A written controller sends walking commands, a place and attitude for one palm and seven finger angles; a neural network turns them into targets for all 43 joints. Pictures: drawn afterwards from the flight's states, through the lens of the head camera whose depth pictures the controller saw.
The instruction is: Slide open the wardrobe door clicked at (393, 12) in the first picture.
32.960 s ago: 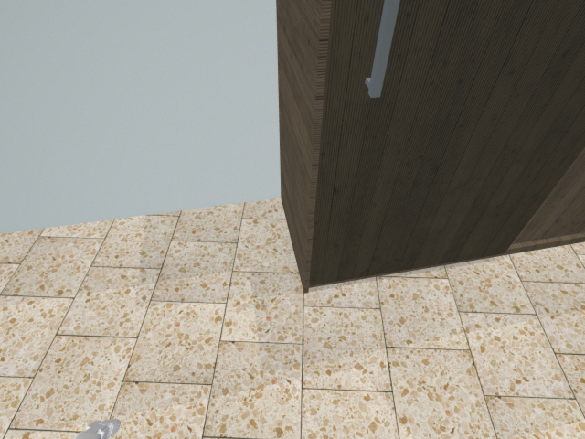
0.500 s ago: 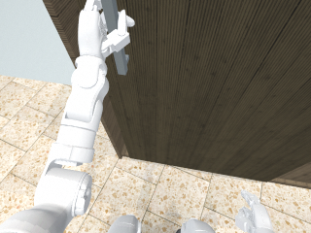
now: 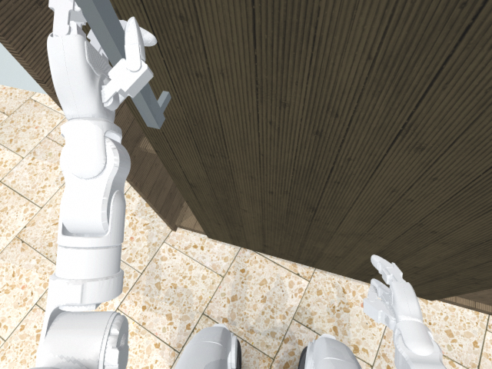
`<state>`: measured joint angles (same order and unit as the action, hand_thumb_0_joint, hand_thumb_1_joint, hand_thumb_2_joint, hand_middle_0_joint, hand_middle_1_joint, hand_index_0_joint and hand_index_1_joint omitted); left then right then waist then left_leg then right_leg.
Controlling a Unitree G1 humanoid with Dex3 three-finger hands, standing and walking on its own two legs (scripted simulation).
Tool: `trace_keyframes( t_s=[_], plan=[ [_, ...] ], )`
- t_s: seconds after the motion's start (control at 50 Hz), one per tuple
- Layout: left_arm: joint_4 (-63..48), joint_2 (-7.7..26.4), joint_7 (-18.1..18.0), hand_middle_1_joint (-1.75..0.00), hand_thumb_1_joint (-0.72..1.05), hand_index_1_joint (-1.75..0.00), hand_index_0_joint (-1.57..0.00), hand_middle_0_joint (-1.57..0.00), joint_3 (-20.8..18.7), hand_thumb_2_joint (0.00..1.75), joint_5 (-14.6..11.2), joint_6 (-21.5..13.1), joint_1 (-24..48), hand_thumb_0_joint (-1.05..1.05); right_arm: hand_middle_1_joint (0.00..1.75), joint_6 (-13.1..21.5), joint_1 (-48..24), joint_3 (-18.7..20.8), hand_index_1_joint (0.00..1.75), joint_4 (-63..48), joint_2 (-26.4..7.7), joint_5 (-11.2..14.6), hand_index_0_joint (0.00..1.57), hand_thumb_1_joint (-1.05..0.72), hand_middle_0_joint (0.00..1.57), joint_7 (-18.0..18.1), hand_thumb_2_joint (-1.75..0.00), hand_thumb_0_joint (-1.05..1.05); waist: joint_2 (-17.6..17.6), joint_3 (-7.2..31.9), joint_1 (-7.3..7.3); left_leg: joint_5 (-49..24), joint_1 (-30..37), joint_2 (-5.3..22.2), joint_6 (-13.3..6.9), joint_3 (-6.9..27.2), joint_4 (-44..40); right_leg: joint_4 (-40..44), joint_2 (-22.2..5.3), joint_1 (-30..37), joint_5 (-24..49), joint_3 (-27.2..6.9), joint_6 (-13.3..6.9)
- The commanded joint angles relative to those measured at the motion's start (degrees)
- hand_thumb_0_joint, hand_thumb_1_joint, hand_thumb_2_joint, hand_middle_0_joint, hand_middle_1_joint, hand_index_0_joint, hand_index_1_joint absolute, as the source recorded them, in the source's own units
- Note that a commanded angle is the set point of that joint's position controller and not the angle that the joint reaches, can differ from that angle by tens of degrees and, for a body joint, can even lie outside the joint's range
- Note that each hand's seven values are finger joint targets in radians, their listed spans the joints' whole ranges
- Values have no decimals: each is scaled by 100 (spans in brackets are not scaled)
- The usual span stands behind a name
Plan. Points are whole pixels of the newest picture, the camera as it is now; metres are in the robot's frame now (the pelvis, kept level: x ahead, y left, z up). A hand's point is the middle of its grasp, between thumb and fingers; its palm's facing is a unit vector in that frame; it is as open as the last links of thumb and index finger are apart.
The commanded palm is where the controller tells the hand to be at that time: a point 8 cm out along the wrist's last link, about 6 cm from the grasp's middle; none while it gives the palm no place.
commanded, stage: step sideways, sliding the door along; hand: left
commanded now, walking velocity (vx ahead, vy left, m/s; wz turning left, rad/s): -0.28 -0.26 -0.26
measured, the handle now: (111, 6) +0.44 +0.19 +0.27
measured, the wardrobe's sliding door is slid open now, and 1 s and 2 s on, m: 0.15 0.56 0.64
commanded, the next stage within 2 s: stop walking and hold the door there in 1.88 s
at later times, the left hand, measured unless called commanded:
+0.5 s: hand (306, 93) +0.38 -0.01 +0.23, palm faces +0.24 -0.97 -0.07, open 6.6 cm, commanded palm +0.34 -0.03 +0.21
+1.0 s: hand out of the picture +0.33 -0.23 +0.23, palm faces +0.00 -1.00 -0.09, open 7.1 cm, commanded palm +0.30 -0.22 +0.22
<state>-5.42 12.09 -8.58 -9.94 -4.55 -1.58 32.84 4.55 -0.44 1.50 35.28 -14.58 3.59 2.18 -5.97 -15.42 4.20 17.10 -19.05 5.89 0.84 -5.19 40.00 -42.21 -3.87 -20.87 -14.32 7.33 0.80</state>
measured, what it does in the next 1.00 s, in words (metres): steps to the right: right foot, then left foot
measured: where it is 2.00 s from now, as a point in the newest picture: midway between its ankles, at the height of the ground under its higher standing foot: outside the picture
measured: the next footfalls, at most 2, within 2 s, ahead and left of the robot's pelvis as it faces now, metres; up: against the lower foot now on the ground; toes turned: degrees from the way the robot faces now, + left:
right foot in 0.34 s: +0.11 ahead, -0.28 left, +0.00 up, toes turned -7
left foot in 0.58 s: +0.05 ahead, -0.05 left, +0.00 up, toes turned +4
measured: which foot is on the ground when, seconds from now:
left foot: down 0.00-0.34, up 0.36-0.56, down 0.58-0.98, up 1.00-1.00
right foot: down 0.00-0.00, up 0.02-0.32, down 0.34-0.58, up 0.60-0.94, down 0.96-1.00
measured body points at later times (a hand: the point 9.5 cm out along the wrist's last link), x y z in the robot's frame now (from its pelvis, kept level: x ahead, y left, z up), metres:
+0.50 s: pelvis +0.01 -0.16 +0.00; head +0.12 -0.19 +0.44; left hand +0.36 +0.04 +0.23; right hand +0.26 -0.37 -0.10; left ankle +0.00 -0.01 -0.67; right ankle +0.07 -0.28 -0.72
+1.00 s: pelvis -0.05 -0.30 -0.01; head +0.02 -0.32 +0.44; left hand +0.32 -0.17 +0.23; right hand +0.15 -0.50 -0.10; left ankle +0.01 -0.07 -0.71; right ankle -0.07 -0.43 -0.73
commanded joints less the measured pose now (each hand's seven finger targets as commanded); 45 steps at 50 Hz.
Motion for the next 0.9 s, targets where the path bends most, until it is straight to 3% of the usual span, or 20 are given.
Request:
trace_keyframes(
  t_s=[0.0, 0.06, 0.12, 0.24, 0.28, 0.3, 0.34, 0.36, 0.4, 0.42, 0.5, 0.52, 0.54, 0.56, 0.6, 0.62, 0.7, 0.72, 0.82, 0.88],
  plan=[
    [-2460, -268, 574, -140, 90, -140, -45, -45, 1636, 90, 176, -1337, 2582, 0, 30, 250, 271, 378, 30, -960, -495, -92, 20, -90, 20, -360, -90, 0, -172, 4288, -568, -8521, 4536, 2713, -1289, 1983, -678, -2649, 113, -1459, -2502, -1065, -18],
    [-2527, -435, 641, -140, 90, -140, -45, -45, 1834, 90, 304, -1300, 3040, 0, 30, 387, 201, 408, 30, -1026, -493, -60, 20, -90, 20, -502, -90, 0, -953, 3650, -646, -6251, 3941, 2270, -1019, 841, -855, -2380, -10, -1720, -1683, -1029, -27],
    [-2297, -367, 679, -140, 90, -140, -45, -45, 1820, 90, 328, -1070, 2501, 0, 30, 499, 279, 435, 30, -1124, -506, -87, 20, -90, 20, -473, -90, 0, -1111, 3377, -599, -5562, 3538, 1856, -660, 108, -1052, -1711, 150, -1201, -744, -570, 93],
    [-2264, -241, 685, -140, 90, -140, -45, -45, 1762, 90, 220, -1019, 1778, 0, 30, 691, 155, 206, 30, -1286, -287, -98, 20, -90, 20, -382, -90, 0, -1535, 2896, -559, -4615, 2461, 1693, -403, -377, -929, -189, 390, 94, -220, -142, 190],
    [-2350, -80, 644, -140, 90, -140, -45, -45, 1629, 90, 203, -1080, 1544, 0, 30, 729, 88, 145, 30, -1264, -219, -21, 20, -90, 20, -400, -90, 0, -1059, 2904, -459, -3641, 2015, 1504, -618, -360, -143, 710, 418, 862, 765, -72, 184],
    [-2481, 114, 631, -140, 90, -140, -45, -45, 1516, 90, 235, -1114, 1477, 0, 30, 728, 62, 110, 30, -1264, -108, 50, 20, -90, 20, -396, -90, 0, -174, 3009, -365, -2432, 1639, 1060, -775, -391, 592, 1294, 189, 1362, 2253, -250, 153],
    [-2637, 750, 532, -140, 90, -140, -45, -45, 1143, 90, 301, -1025, 877, 0, 30, 710, -125, 17, 30, -1268, 65, -51, 20, -90, 20, -255, -90, 0, 2121, 2931, -198, 2546, -314, -396, -16, -55, 2358, 1606, -1321, 1821, 7213, -2308, -602],
    [-2852, 852, 456, -140, 90, -140, -45, -45, 925, 90, 300, -982, 473, 0, 30, 756, -35, -67, 30, -1154, 129, -111, 20, -90, 20, -232, -90, 0, 2073, 2996, -50, 2806, -400, -383, 100, 512, 2897, 1562, -1611, 1641, 7466, -2577, -782],
    [-3687, 486, 459, -140, 90, -140, -45, -45, 1198, 90, 159, -1142, 709, 0, 30, 728, 0, 0, 30, -1025, 45, -54, 20, -90, 20, -225, -90, 0, 2452, 3285, -235, 2582, -854, -245, 69, 825, 2803, 1113, -1440, 2644, 7386, -2447, -1004],
    [-3779, 335, 393, -140, 90, -140, -45, -45, 1250, 90, 133, -1229, 708, 0, 30, 729, -54, -30, 30, -837, 45, -59, 20, -90, 20, -244, -90, 0, 2081, 3327, -343, 2390, -868, -143, 82, 742, 2127, 955, -1441, 2900, 7509, -2273, -1113],
    [-3822, 16, 405, -140, 90, -140, -45, -45, 1584, 90, 254, -1564, 664, 0, 30, 381, -15, 49, 30, -903, -35, -167, 20, -90, 20, -244, -90, 0, 1816, 3753, -588, -159, 1004, -83, 159, 177, -676, 473, -865, 2169, 6336, -1424, -758],
    [-3933, -77, 442, -140, 90, -140, -45, -45, 1811, 90, 223, -1620, 693, 0, 30, 312, 12, 91, 30, -961, -130, -172, 20, -90, 20, -242, -90, 0, 1225, 3782, -686, -1639, 2075, 380, 30, 329, -1339, 130, -650, 1228, 4773, -1179, -532],
    [-3871, -330, 550, -140, 90, -140, -45, -45, 2120, 90, 155, -1625, 796, 0, 30, 306, 28, 199, 30, -1101, -295, -187, 20, -90, 20, -309, -90, 0, 89, 3822, -639, -4969, 3419, 1743, -592, 1610, -1687, -683, -66, -497, 1076, -855, -100],
    [-3751, -519, 626, -140, 90, -140, -45, -45, 2242, 90, 269, -1625, 940, 0, 30, 307, 48, 314, 30, -1319, -438, -188, 20, -90, 20, -437, -90, 0, -795, 3995, -421, -7283, 3824, 2785, -1168, 2255, -1270, -1774, 151, -1321, -1981, -1015, 1],
    [-3405, -623, 625, -140, 90, -140, -45, -45, 2298, 90, 427, -1470, 1408, 0, 30, 394, -78, 344, 30, -1355, -481, -184, 20, -90, 20, -583, -90, 0, -289, 3639, -510, -5951, 3145, 2549, -1110, 1174, -1160, -2711, 284, -1449, -1625, -1253, -61],
    [-3716, -755, 643, -140, 90, -140, -45, -45, 2390, 90, 433, -1476, 1809, 0, 30, 475, 51, 304, 30, -1369, -418, -226, 20, -90, 20, -596, -90, 0, -832, 3646, -577, -5709, 3139, 2486, -1114, 1213, -1120, -2727, 128, -1522, -1680, -1248, -30],
    [-2787, -1049, 714, -140, 90, -140, -45, -45, 2673, 90, 472, -1048, 1233, 0, 30, 385, 185, 294, 30, -1339, -434, -188, 20, -90, 20, -610, -90, 0, -582, 2988, -585, -4943, 2713, 2002, -800, 396, -1382, -2210, 114, -1323, -777, -689, 127],
    [-2802, -871, 725, -140, 90, -140, -45, -45, 2538, 90, 499, -994, 1376, 0, 30, 373, 133, 298, 30, -1395, -455, -204, 20, -90, 20, -553, -90, 0, -369, 2949, -590, -4860, 2562, 1952, -756, 281, -1423, -1987, 125, -1082, -670, -612, 159],
    [-2384, -557, 659, -140, 90, -140, -45, -45, 2165, 90, 394, -952, 1329, 0, 30, 314, 247, 247, 30, -1281, -407, -205, 20, -90, 20, -442, -90, 0, -1335, 3086, -643, -4879, 2719, 1834, -616, -92, -1358, -604, 382, -387, -850, -165, 212],
    [-2122, -438, 559, -140, 90, -140, -45, -45, 1985, 90, 298, -978, 1345, 0, 30, 345, 202, 178, 30, -1210, -303, -123, 20, -90, 20, -402, -90, 0, -1222, 3136, -634, -4145, 2331, 1820, -512, -47, -907, 568, 503, 479, -481, -78, 175]
  ],
)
